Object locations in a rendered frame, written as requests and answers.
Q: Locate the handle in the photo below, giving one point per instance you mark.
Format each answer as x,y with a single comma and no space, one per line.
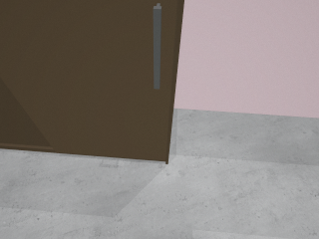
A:
157,44

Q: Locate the wardrobe door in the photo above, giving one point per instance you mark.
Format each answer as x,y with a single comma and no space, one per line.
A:
16,127
83,71

